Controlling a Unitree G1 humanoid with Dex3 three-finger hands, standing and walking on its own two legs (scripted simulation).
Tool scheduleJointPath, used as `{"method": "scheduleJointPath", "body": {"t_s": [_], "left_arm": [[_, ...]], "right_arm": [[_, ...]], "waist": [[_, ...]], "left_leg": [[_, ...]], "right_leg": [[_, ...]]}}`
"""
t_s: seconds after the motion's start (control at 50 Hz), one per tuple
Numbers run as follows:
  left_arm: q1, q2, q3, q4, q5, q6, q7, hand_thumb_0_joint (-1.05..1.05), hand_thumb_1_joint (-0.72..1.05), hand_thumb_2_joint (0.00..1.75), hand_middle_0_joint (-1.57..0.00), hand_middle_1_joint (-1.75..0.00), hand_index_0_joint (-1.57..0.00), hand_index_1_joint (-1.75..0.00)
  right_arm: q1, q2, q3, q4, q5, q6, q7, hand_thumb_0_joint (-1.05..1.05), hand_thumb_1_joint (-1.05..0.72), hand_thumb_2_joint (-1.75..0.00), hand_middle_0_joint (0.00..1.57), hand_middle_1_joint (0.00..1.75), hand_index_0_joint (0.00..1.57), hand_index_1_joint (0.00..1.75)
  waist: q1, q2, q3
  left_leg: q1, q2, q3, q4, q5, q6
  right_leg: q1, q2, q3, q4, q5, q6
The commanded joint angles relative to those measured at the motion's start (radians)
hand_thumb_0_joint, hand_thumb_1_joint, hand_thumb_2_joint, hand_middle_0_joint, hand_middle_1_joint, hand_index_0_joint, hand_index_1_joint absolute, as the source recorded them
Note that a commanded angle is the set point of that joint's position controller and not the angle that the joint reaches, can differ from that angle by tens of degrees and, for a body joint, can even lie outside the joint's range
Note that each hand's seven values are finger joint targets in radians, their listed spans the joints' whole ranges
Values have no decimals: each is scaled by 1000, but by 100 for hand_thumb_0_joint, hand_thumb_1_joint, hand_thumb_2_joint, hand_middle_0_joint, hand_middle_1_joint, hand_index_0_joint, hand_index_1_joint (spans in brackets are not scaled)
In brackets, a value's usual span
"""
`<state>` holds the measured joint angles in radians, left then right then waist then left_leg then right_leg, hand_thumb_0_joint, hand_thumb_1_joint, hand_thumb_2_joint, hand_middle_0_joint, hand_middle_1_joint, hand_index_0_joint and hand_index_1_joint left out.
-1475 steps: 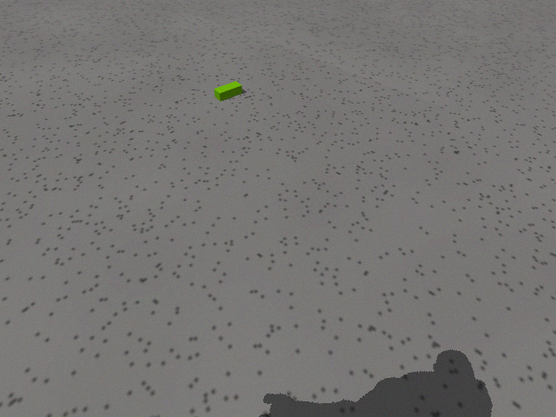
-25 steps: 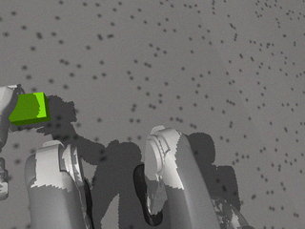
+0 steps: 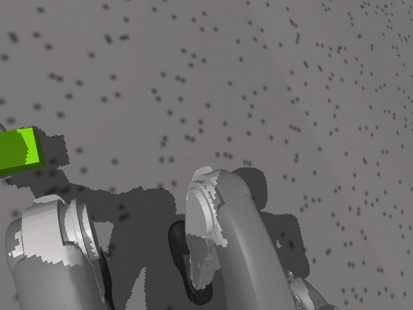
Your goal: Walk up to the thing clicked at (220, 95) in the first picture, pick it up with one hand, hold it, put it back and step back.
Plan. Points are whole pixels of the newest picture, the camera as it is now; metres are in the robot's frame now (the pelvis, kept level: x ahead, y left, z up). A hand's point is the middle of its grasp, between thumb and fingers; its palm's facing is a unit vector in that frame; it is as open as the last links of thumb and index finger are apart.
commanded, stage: rest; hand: left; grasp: from above
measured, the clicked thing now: out of the picture +0.40 +0.32 -0.25
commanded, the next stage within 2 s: open in 0.70 s
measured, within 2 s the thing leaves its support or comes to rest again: rests again in 0.44 s
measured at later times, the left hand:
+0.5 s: hand out of the picture +0.39 +0.32 -0.24, palm faces -0.43 -0.14 -0.89, open 10.1 cm
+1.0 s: hand out of the picture +0.40 +0.32 -0.24, palm faces -0.44 -0.13 -0.89, open 10.3 cm
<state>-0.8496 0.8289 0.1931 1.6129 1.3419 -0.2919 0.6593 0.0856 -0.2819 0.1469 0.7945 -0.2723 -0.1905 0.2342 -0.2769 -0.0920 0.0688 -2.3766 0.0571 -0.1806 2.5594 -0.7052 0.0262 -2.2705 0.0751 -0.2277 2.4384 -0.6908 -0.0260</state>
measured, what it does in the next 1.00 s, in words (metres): stands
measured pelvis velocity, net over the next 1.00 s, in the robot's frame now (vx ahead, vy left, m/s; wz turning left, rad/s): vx -0.01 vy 0.00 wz -0.04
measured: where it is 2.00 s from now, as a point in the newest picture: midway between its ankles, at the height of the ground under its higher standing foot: (150, 291)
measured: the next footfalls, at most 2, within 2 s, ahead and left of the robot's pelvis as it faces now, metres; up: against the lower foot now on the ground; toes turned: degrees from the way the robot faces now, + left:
none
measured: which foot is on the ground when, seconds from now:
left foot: down 0.00-1.00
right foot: down 0.00-1.00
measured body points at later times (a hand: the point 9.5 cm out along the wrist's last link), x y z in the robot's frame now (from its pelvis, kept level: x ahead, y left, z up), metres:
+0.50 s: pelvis +0.00 +0.00 +0.00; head +0.25 +0.12 +0.35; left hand +0.41 +0.32 -0.19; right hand +0.07 -0.25 -0.08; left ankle +0.07 +0.12 -0.26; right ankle +0.10 -0.10 -0.26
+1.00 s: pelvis -0.01 +0.00 +0.00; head +0.25 +0.13 +0.35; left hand +0.41 +0.32 -0.19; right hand +0.07 -0.25 -0.07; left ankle +0.07 +0.12 -0.26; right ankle +0.10 -0.10 -0.26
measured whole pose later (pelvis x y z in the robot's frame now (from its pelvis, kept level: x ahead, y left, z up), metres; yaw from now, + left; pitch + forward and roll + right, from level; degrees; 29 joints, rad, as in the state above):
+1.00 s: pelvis -0.01 +0.00 +0.00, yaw -2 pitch +25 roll -13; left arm -0.89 0.91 0.12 1.71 1.29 -0.27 0.71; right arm 0.04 -0.31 0.26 0.75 -0.29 -0.27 0.29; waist -0.32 -0.14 0.13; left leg -2.34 0.06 -0.23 2.57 -0.71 0.03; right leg -2.22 0.10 -0.26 2.41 -0.67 -0.01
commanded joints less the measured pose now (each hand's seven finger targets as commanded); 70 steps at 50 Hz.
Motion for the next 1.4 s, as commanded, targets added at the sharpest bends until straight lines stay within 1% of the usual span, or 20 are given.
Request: {"method": "scheduleJointPath", "body": {"t_s": [0.0, 0.08, 0.1, 0.12, 0.2, 0.24, 0.28, 0.34, 0.4, 0.46, 0.48, 0.78, 0.86, 0.88, 1.02, 1.18, 1.28, 1.32, 1.34, 1.38], "left_arm": [[-242, 245, 18, -81, -30, 7, 56, 0, 75, 91, -102, -86, -106, -82], [-259, 246, -8, -52, -33, 8, 42, 0, 74, 88, -100, -86, -105, -81], [-237, 252, -1, -57, -41, 6, 45, 0, 73, 86, -100, -84, -104, -79], [-232, 270, 12, -56, -39, 4, 44, 0, 73, 87, -101, -83, -105, -79], [-244, 263, -15, -46, -34, -3, 42, 0, 71, 87, -99, -84, -103, -80], [-218, 270, 8, -73, -48, -5, 56, 0, 70, 86, -99, -83, -102, -79], [-237, 247, -25, -49, -39, -6, 58, 0, 71, 86, -99, -83, -103, -79], [-246, 272, -16, -35, -45, -5, 65, 0, 69, 87, -100, -80, -102, -78], [-240, 295, -18, -31, -33, -1, 81, 0, 69, 85, -98, -80, -102, -77], [-231, 282, -19, -27, -52, 5, 87, 0, 67, 85, -98, -79, -101, -76], [-250, 278, -40, -23, -47, 8, 85, 0, 67, 86, -99, -79, -101, -76], [-234, 292, -58, 28, -73, 17, 85, 0, 61, 82, -96, -74, -97, -73], [-241, 288, -77, 33, -68, 19, 81, 0, 29, 80, -65, -78, -67, -76], [-248, 304, -60, 23, -70, 17, 82, 0, 21, 75, -58, -78, -61, -75], [-246, 299, -71, 3, -70, 14, 89, 0, -18, 83, -37, -80, -36, -80], [-242, 305, -65, -19, -72, 19, 88, 0, -34, 87, -22, -87, -22, -87], [-233, 317, -53, -15, -77, 23, 86, 0, -39, 89, -16, -91, -17, -91], [-242, 303, -64, -19, -79, 22, 75, 0, -41, 91, -14, -93, -14, -93], [-228, 314, -48, -26, -88, 23, 76, 0, -43, 93, -12, -94, -13, -94], [-231, 304, -58, -18, -84, 21, 71, 0, -44, 93, -11, -97, -11, -96]], "right_arm": [[180, -280, -67, -5, -3, -16, 7, 0, -90, -90, 20, 30, 20, 30], [178, -308, -67, -4, -7, -33, 19, 0, -90, -90, 20, 30, 20, 30], [169, -316, -76, -3, 0, -34, 17, 0, -90, -90, 20, 30, 20, 30], [177, -303, -59, -4, -3, -35, 20, 0, -90, -90, 20, 30, 20, 30], [159, -296, -44, -17, -6, -44, 30, 0, -90, -90, 20, 30, 20, 30], [159, -306, -51, -11, -6, -42, 27, 0, -90, -90, 20, 30, 20, 30], [154, -310, -47, -21, -11, -50, 31, 0, -90, -90, 20, 30, 20, 30], [157, -320, -39, -16, -6, -52, 35, 0, -90, -90, 20, 30, 20, 30], [148, -314, -19, -19, -13, -57, 39, 0, -90, -90, 20, 30, 20, 30], [137, -336, -33, -21, -10, -65, 39, 0, -90, -90, 20, 30, 20, 30], [130, -326, -25, -23, -11, -72, 42, 0, -90, -90, 20, 30, 20, 30], [107, -334, 11, -38, -7, -81, 47, 0, -90, -90, 20, 30, 20, 30], [106, -336, 20, -55, -11, -85, 50, 0, -89, -90, 20, 30, 20, 30], [123, -349, 16, -51, -11, -84, 49, 0, -89, -90, 20, 30, 20, 30], [100, -345, 20, -52, -10, -97, 55, 0, -89, -90, 20, 30, 20, 30], [105, -356, 16, -48, -8, -104, 70, 0, -89, -90, 20, 30, 20, 30], [112, -357, 12, -47, -6, -102, 72, 0, -89, -90, 20, 30, 20, 30], [121, -365, 8, -50, -7, -106, 75, 0, -89, -90, 20, 30, 20, 30], [118, -359, 11, -50, -1, -103, 72, 0, -89, -90, 20, 30, 20, 30], [129, -359, 12, -50, -3, -105, 75, 0, -89, -90, 20, 30, 20, 30]], "waist": [[-20, 411, -639], [-39, 405, -603], [-17, 421, -597], [-21, 427, -603], [-34, 411, -604], [-14, 413, -632], [-39, 428, -609], [-46, 409, -603], [-40, 407, -592], [-40, 397, -581], [-47, 406, -563], [-58, 385, -544], [-70, 373, -508], [-72, 387, -511], [-65, 424, -534], [-66, 475, -540], [-57, 460, -530], [-72, 443, -524], [-57, 435, -542], [-69, 426, -540]], "left_leg": [[482, -10, 55, -235, 212, -4], [488, -10, 43, -236, 193, -6], [489, -10, 39, -252, 176, -9], [494, -11, 42, -250, 185, -8], [482, -9, 42, -234, 187, -7], [487, -7, 43, -243, 212, -6], [488, -7, 45, -229, 216, -7], [493, -4, 33, -227, 216, -7], [477, -3, 37, -230, 197, -5], [468, -3, 32, -242, 177, -5], [466, -1, 30, -235, 162, -7], [468, 7, 9, -246, 170, -5], [443, 6, 9, -242, 129, -2], [454, 5, 7, -252, 138, -3], [495, 12, -8, -257, 157, -15], [538, 15, -16, -263, 195, -26], [501, 13, -2, -260, 179, -19], [497, 12, -7, -251, 173, -15], [504, 13, -9, -258, 183, -16], [504, 11, -6, -248, 194, -14]], "right_leg": [[334, 48, -20, -232, 273, -1], [305, 42, -31, -222, 249, -2], [299, 43, -33, -227, 224, -7], [316, 44, -34, -225, 238, -5], [335, 47, -28, -224, 251, -3], [371, 56, -25, -240, 274, -3], [357, 52, -29, -226, 281, -2], [355, 53, -37, -224, 283, 0], [370, 60, -29, -236, 266, 0], [356, 60, -37, -246, 238, -2], [338, 58, -36, -239, 224, -3], [364, 66, -44, -252, 247, 2], [354, 65, -41, -258, 213, 3], [360, 65, -46, -258, 217, 2], [357, 66, -53, -238, 238, -1], [349, 65, -64, -218, 269, -3], [368, 69, -55, -240, 257, -2], [357, 65, -61, -239, 251, 1], [374, 69, -59, -244, 262, 0], [377, 66, -59, -244, 274, 4]]}}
